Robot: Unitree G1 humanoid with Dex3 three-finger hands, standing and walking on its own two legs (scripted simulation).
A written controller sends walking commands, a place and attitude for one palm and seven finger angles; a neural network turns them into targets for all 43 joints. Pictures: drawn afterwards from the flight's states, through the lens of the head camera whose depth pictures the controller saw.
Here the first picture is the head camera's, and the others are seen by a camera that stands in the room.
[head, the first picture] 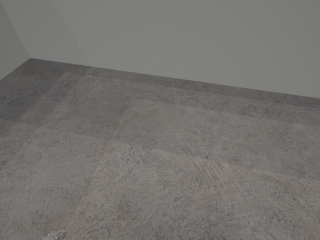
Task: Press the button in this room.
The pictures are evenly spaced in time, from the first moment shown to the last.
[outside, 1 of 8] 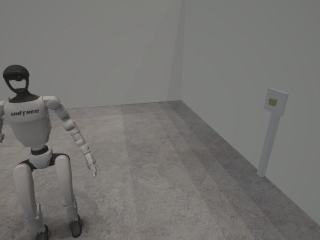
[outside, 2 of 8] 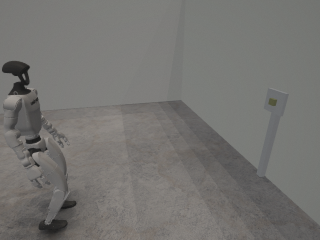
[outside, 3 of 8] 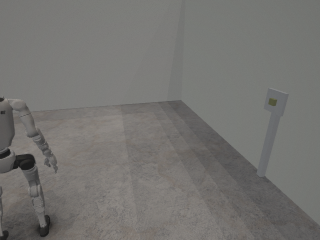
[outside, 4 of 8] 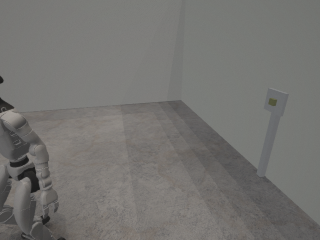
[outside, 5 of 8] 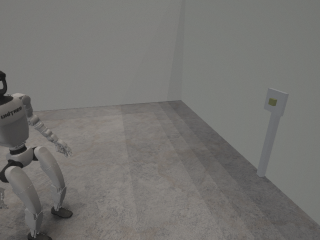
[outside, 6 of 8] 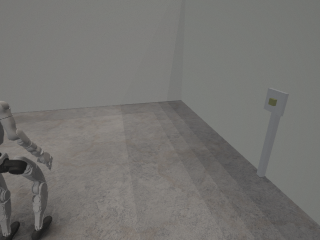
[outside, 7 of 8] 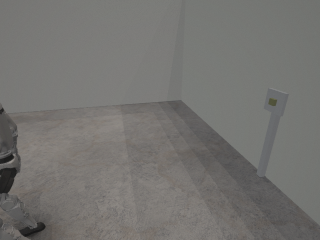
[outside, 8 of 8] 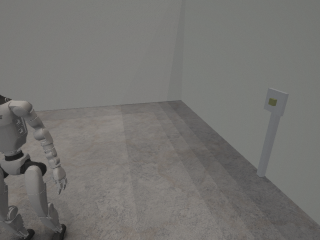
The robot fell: no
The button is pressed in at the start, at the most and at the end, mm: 0 0 0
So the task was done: no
